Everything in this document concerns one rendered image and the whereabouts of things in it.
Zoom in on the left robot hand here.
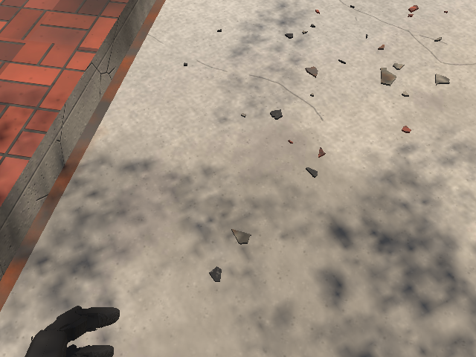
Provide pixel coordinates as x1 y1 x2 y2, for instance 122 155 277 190
25 306 120 357

